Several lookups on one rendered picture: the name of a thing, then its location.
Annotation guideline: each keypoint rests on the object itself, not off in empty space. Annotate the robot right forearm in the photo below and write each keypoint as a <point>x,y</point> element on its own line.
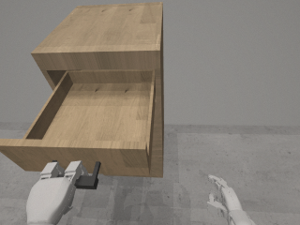
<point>239,217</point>

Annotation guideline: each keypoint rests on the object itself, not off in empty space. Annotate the robot right hand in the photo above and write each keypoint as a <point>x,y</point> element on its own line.
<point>222,204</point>

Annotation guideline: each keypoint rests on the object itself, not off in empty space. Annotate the robot left hand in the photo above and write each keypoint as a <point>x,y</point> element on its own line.
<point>51,197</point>

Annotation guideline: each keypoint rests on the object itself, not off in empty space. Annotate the cabinet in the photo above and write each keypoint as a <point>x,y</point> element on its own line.
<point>111,37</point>

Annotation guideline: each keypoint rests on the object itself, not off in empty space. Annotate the handle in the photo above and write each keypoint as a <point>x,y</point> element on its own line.
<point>86,181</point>

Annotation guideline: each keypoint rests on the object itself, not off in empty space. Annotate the drawer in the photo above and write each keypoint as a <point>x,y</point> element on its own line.
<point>104,116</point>

